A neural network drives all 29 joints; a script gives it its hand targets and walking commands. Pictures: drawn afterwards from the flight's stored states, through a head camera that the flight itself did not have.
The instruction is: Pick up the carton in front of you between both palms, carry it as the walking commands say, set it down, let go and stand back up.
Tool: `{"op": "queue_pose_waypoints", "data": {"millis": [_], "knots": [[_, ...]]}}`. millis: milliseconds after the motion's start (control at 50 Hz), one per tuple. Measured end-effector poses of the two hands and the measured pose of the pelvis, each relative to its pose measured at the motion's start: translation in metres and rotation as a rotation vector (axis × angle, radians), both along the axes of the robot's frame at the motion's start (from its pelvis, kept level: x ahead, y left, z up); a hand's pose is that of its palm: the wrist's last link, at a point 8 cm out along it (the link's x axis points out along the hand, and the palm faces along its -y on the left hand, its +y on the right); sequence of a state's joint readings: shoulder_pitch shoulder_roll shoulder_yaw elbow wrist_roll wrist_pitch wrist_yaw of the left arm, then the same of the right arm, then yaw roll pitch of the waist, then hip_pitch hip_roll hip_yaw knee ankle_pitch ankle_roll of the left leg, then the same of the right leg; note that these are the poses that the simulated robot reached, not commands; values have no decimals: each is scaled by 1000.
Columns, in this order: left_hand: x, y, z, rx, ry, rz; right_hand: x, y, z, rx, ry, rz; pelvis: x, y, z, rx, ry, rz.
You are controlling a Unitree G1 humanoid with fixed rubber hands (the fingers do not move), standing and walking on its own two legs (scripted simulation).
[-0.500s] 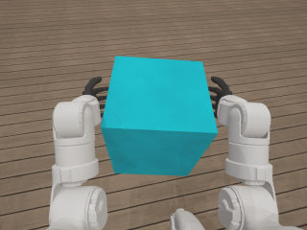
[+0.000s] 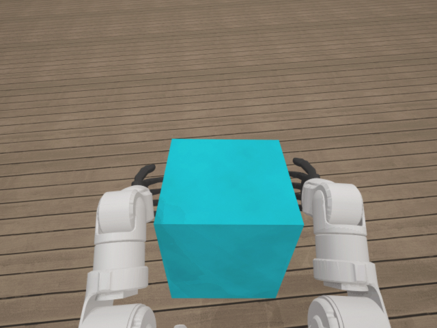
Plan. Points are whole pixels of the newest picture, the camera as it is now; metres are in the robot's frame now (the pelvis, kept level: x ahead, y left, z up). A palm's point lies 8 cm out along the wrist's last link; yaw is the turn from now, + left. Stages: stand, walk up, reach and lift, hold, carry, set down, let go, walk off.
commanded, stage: carry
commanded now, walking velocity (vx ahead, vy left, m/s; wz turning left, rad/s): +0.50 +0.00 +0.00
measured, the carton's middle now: (224, 220) +0.34 +0.01 +0.01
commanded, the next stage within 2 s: none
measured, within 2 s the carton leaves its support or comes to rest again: neither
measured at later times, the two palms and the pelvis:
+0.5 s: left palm (164, 111) +0.59 +0.16 +0.10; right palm (290, 112) +0.57 -0.14 +0.10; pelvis +0.32 +0.02 +0.00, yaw -2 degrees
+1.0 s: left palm (187, 60) +0.88 +0.13 +0.09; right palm (281, 56) +0.89 -0.17 +0.09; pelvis +0.63 -0.02 +0.00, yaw +1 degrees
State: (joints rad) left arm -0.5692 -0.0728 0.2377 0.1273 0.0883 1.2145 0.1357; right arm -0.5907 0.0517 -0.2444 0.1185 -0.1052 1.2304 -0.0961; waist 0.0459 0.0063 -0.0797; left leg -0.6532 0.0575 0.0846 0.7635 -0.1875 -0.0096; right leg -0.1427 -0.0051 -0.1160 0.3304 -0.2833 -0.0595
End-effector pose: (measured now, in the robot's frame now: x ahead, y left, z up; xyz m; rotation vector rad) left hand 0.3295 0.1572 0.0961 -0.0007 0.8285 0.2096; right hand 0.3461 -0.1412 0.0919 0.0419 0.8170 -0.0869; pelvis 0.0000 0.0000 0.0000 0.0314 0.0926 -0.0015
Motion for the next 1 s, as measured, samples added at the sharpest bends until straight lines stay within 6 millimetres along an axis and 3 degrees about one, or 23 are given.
{"op": "queue_pose_waypoints", "data": {"millis": [180,300,400,480,560,660,760,860,1000], "knots": [[110,20,-32,-81,-118,-5,91,19,-25,8,-114,-96,135,28,-26,1,-11,-17],[152,16,-39,-68,-48,-62,119,16,-30,-31,-46,-116,198,38,-8,-31,-11,-45],[198,8,-19,-52,-87,-105,159,8,-10,-40,-85,-132,253,34,3,-46,-30,-38],[243,1,1,-41,-156,-98,209,1,9,-28,-153,-123,306,25,3,-51,-41,-34],[295,-10,7,-27,-187,-78,267,-10,11,-14,-185,-103,366,9,-5,-43,-45,-29],[370,-32,-11,4,-163,-65,348,-33,-14,6,-161,-80,441,-15,-27,-60,-43,-8],[416,-39,-33,4,-28,-21,408,-40,-34,-6,-27,-24,485,-32,-14,-29,-24,24],[459,-34,-26,-3,-30,19,460,-35,-28,16,-26,-15,534,-37,1,-11,-13,17],[551,-25,-10,-24,-125,1,545,-26,-7,-15,-123,-23,626,-25,1,-21,-21,11]]}}
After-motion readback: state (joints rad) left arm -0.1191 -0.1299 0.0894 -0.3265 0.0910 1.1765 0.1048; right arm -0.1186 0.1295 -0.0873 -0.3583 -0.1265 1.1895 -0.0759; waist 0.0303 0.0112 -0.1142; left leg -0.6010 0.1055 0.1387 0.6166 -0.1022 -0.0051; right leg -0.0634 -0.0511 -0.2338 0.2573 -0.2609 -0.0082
